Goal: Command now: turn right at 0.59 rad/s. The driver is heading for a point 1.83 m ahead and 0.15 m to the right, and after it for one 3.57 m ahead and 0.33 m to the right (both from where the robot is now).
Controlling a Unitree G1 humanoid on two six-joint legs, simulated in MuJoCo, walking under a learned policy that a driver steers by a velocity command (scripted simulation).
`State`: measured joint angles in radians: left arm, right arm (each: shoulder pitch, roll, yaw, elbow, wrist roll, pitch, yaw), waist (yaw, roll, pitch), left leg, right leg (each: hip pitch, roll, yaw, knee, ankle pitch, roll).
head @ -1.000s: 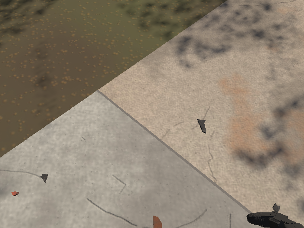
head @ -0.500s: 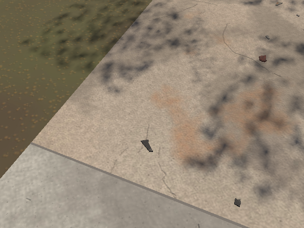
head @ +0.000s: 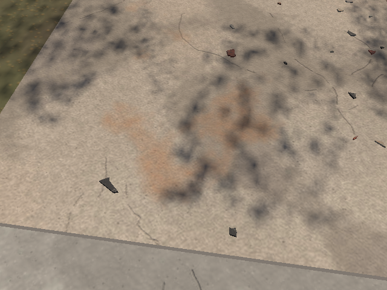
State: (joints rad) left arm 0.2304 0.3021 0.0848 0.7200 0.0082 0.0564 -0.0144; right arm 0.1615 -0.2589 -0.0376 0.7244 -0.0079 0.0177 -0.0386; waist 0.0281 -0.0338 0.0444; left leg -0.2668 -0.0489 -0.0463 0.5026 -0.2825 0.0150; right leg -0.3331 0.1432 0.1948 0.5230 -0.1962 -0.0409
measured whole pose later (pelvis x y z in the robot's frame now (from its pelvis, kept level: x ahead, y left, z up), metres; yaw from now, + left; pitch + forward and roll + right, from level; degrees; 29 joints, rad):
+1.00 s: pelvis -0.01 -0.03 +0.01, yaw -19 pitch +0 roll +0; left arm 0.23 0.26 0.02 0.83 0.03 0.01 -0.02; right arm 0.34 -0.24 -0.03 0.88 -0.03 0.00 0.00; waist -0.02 -0.02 0.00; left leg -0.12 -0.01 0.00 0.40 -0.28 0.03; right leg -0.32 0.05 -0.01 0.76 -0.42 -0.07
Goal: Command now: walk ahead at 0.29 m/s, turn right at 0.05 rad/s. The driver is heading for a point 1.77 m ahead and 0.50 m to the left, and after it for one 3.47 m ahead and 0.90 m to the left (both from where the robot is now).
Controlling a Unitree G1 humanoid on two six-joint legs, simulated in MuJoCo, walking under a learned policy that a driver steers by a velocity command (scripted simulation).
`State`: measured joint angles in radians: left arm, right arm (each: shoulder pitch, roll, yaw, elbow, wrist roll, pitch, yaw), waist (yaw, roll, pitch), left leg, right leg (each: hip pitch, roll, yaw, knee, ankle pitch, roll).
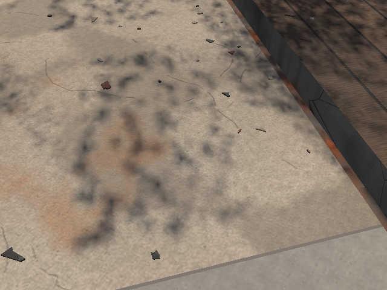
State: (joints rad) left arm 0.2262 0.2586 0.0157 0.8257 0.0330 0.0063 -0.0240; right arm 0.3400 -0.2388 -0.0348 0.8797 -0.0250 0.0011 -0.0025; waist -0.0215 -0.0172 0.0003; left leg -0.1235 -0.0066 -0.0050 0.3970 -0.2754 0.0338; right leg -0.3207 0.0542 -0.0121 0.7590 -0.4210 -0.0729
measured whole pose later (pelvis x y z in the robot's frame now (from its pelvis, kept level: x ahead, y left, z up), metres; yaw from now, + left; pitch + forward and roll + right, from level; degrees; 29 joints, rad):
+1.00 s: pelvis +0.42 +0.01 +0.00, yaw +0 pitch -1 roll +1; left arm 0.15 0.21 0.01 0.96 0.02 -0.02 0.01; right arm 0.34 -0.18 0.00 1.02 -0.02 -0.07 0.00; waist -0.02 -0.04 0.08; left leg -0.09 -0.08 0.10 0.31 -0.20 0.10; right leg -0.51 -0.04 -0.02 0.73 -0.15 -0.02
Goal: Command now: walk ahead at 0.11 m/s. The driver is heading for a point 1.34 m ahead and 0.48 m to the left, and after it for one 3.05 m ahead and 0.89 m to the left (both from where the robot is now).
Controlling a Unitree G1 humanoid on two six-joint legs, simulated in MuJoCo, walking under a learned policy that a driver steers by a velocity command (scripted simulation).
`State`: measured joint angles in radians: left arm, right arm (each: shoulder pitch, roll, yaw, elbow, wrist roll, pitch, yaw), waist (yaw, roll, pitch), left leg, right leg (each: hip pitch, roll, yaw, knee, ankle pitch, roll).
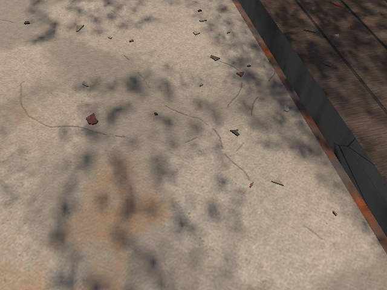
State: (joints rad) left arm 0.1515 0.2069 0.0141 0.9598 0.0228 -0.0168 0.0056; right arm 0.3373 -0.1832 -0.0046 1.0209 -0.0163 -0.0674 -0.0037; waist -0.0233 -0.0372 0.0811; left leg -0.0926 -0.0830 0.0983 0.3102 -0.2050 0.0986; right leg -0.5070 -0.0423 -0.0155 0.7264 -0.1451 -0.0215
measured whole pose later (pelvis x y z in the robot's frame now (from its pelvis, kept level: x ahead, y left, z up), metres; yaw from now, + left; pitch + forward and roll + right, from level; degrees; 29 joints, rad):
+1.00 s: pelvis +0.06 -0.02 +0.00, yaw +1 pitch -2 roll -1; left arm 0.29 0.12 -0.01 1.20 0.01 0.00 0.04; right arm 0.37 -0.11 0.03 1.17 -0.01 -0.02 -0.05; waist 0.01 0.01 0.02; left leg -0.02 -0.03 0.06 0.37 -0.33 0.05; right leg -0.21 0.05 -0.06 0.39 -0.15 -0.05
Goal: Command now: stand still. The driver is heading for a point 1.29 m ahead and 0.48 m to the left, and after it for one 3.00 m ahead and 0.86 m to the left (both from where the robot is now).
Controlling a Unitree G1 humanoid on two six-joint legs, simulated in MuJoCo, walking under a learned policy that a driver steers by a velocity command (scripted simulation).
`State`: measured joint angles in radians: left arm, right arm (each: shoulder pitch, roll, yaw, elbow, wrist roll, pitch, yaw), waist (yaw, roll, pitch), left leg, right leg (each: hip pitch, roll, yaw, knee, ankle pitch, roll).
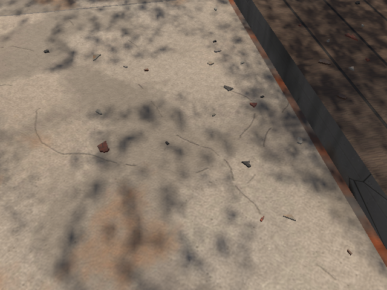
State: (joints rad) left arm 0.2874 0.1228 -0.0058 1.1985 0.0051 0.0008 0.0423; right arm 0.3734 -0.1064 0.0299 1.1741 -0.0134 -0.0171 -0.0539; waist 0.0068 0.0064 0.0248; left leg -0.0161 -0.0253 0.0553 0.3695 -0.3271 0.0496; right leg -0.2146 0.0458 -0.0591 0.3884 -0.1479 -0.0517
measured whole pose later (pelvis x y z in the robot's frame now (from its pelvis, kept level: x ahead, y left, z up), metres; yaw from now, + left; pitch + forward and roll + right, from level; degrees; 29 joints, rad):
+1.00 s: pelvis +0.37 -0.02 -0.03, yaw +12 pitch +1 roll -1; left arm 0.45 0.16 0.04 1.08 0.02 -0.10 0.04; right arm 0.05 -0.18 -0.06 0.88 -0.04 -0.05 0.04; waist 0.02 0.00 0.08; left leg -0.47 -0.04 0.15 0.56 -0.14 0.19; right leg 0.11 -0.03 -0.29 0.48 -0.50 -0.01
